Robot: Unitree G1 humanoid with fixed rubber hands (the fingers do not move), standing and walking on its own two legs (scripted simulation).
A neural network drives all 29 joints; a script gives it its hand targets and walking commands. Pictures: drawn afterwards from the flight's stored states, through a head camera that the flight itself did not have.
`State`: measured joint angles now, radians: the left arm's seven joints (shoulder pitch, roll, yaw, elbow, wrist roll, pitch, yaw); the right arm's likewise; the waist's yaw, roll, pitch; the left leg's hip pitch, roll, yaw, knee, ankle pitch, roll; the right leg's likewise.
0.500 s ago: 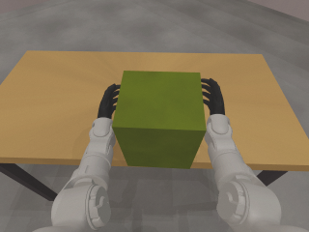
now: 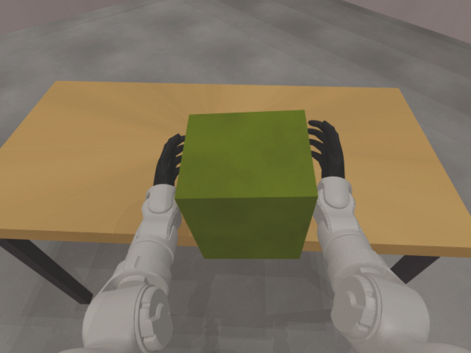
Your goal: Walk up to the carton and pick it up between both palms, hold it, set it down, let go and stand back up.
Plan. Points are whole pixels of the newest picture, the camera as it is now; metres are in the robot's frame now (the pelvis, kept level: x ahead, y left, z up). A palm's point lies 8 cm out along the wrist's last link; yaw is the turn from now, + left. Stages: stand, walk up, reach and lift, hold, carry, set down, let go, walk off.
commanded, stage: reach and lift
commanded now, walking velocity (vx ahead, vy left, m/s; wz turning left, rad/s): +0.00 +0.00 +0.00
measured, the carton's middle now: (248, 192) +0.40 +0.02 +0.04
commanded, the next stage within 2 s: hold in 1.94 s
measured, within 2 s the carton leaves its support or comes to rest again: neither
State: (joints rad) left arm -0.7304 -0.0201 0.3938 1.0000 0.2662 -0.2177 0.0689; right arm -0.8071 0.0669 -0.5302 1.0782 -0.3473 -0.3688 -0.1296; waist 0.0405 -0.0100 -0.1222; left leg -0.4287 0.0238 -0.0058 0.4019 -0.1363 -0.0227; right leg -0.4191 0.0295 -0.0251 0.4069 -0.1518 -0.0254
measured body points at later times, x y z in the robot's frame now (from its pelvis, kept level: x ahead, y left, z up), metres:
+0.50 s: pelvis -0.01 +0.00 +0.00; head -0.03 +0.01 +0.45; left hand +0.40 +0.16 +0.13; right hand +0.42 -0.13 +0.16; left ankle +0.03 +0.13 -0.74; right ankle +0.02 -0.10 -0.74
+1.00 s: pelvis -0.02 +0.00 +0.00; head -0.05 +0.02 +0.45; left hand +0.39 +0.16 +0.17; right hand +0.40 -0.13 +0.19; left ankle +0.03 +0.13 -0.74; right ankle +0.02 -0.10 -0.74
